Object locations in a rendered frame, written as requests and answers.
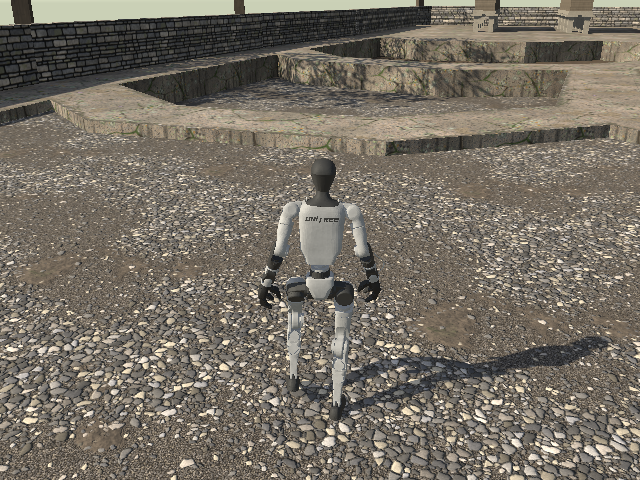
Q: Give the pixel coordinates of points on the humanoid robot torso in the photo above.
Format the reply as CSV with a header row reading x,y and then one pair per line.
x,y
321,234

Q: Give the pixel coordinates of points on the right robot forearm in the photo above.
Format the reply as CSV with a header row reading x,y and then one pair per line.
x,y
370,266

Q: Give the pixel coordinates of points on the left robot thigh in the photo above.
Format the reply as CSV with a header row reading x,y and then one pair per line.
x,y
296,290

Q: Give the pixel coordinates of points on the robot right hand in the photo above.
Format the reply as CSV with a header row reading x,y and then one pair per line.
x,y
375,287

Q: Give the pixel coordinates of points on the robot left hand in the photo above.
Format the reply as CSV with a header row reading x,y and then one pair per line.
x,y
263,294

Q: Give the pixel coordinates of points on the left robot forearm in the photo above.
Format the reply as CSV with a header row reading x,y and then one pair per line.
x,y
272,268

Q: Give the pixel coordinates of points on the robot left upper arm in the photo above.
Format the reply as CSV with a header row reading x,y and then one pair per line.
x,y
289,211

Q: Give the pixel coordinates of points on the robot right upper arm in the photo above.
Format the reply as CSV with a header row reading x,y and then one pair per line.
x,y
353,212

